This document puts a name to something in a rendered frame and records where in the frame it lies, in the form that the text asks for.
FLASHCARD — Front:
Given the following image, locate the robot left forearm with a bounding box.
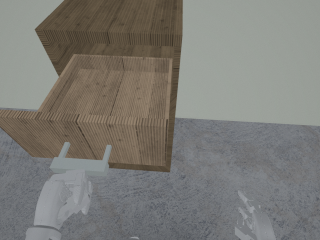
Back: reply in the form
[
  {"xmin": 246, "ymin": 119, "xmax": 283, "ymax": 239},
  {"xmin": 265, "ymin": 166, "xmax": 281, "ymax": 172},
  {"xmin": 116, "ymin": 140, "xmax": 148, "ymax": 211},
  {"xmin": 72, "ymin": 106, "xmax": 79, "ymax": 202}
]
[{"xmin": 25, "ymin": 225, "xmax": 62, "ymax": 240}]

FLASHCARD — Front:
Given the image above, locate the robot right hand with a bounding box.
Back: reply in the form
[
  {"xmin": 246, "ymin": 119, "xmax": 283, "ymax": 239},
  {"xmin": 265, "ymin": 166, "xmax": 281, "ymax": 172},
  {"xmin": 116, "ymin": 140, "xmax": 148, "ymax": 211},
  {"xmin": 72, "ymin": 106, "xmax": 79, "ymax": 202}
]
[{"xmin": 234, "ymin": 190, "xmax": 276, "ymax": 240}]

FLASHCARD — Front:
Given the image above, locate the drawer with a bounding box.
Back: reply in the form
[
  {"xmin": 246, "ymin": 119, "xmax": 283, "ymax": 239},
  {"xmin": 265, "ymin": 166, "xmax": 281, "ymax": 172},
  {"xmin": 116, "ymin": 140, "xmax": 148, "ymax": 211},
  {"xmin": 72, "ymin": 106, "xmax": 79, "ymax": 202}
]
[{"xmin": 0, "ymin": 54, "xmax": 173, "ymax": 167}]

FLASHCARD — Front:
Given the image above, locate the handle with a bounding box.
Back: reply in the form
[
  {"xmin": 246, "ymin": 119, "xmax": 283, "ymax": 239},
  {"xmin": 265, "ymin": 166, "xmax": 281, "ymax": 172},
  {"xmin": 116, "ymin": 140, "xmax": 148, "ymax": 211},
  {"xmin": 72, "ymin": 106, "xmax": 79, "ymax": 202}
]
[{"xmin": 49, "ymin": 142, "xmax": 112, "ymax": 177}]

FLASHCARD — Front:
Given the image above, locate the cabinet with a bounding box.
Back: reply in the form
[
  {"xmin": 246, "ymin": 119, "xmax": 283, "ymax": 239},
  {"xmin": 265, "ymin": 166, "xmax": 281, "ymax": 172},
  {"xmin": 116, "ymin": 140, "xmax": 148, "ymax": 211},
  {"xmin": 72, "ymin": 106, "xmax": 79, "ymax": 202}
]
[{"xmin": 35, "ymin": 0, "xmax": 183, "ymax": 173}]

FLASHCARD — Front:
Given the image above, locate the robot left hand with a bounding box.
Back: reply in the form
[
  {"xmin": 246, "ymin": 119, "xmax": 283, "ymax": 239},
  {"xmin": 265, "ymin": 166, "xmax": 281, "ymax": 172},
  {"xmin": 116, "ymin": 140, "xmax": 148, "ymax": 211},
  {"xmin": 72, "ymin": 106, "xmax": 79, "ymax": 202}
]
[{"xmin": 33, "ymin": 169, "xmax": 93, "ymax": 230}]

